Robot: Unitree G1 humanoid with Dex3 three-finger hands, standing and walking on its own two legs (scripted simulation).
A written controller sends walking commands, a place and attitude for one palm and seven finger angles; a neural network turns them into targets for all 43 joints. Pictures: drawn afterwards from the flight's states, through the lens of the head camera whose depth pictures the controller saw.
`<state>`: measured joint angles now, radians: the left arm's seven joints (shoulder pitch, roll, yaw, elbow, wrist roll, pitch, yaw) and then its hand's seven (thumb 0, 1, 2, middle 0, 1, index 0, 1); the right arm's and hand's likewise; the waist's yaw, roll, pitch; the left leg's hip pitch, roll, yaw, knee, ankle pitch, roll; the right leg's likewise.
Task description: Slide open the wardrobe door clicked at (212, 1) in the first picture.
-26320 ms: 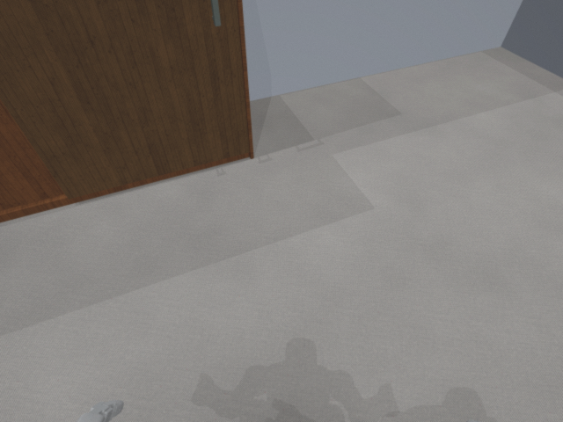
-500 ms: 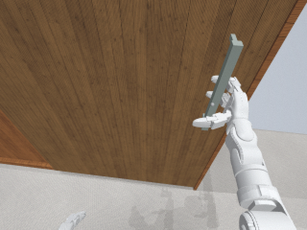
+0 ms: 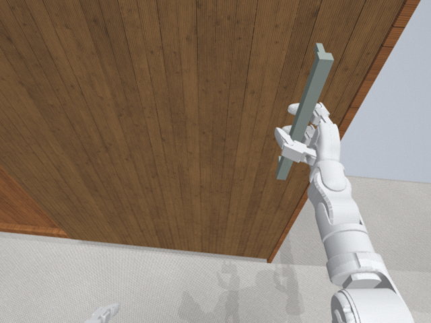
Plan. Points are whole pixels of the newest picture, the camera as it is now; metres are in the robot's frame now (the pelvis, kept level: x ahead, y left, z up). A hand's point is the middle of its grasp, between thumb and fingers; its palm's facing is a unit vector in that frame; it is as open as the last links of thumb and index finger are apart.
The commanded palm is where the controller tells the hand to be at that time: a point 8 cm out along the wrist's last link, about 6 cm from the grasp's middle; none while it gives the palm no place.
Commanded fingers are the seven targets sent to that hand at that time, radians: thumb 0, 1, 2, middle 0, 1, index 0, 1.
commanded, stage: grip the handle and tug to test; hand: right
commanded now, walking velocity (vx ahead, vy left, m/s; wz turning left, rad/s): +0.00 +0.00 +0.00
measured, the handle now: (296, 122) +0.48 -0.11 +0.13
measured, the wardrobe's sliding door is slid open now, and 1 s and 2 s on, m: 0.00 0.00 0.03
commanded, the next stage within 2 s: tug the door sideways, standing still in 0.84 s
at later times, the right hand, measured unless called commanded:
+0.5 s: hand (288, 141) +0.42 -0.08 +0.13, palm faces +0.00 +1.00 -0.01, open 6.1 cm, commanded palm +0.38 -0.13 +0.13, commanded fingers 0.00 -0.90 -0.90 0.45 1.40 0.45 1.40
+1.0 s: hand (289, 142) +0.42 -0.08 +0.13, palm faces -0.03 +1.00 +0.00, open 6.1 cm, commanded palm +0.40 -0.13 +0.13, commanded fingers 0.00 -0.90 -0.90 0.45 1.40 0.45 1.40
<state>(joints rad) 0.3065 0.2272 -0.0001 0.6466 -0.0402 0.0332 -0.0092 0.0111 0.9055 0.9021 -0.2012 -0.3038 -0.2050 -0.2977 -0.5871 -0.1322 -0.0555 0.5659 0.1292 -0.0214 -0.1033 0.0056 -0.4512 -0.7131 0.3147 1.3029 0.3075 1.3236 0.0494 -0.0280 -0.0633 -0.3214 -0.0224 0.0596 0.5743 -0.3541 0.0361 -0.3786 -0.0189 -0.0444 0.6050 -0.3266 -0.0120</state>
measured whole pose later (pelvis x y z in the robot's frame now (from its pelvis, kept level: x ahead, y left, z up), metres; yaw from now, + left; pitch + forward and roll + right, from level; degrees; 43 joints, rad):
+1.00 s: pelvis +0.06 +0.01 +0.01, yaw +3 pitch +6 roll +0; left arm 0.26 0.22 -0.01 0.55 -0.04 0.07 -0.01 0.01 0.91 0.90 -0.20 -0.30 -0.20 -0.30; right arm -0.22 -0.13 -0.05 0.11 0.15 0.11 -0.06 0.02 -0.75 -0.78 0.24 1.34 0.26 1.33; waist 0.03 -0.02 -0.08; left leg -0.20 -0.03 0.01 0.48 -0.34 0.03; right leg -0.24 -0.02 -0.05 0.52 -0.32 -0.01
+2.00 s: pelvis +0.06 +0.09 -0.01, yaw -8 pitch -4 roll +0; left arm 0.10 0.23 0.05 0.58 -0.03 -0.02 0.05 0.01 0.91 0.90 -0.20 -0.30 -0.20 -0.30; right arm -0.52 -0.12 0.11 0.28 0.08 -0.08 -0.14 -0.01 -0.77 -0.84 0.39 1.40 0.19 1.40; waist -0.04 -0.02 0.24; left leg -0.52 -0.07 0.03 1.02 -0.34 0.02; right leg -0.25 -0.04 -0.07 0.66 -0.32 -0.02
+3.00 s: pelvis +0.07 +0.40 -0.01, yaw -6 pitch -4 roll +3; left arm 0.06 0.20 0.01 0.58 -0.07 0.00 0.00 0.01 0.90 0.90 -0.20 -0.30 -0.21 -0.30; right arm -0.40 -0.11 0.00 0.15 0.08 -0.08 -0.18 -0.01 -0.75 -0.83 0.41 1.40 0.21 1.39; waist -0.08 -0.16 0.25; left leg -0.22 0.04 0.09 0.63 -0.34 -0.05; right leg -0.37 -0.27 0.04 0.86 -0.46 0.06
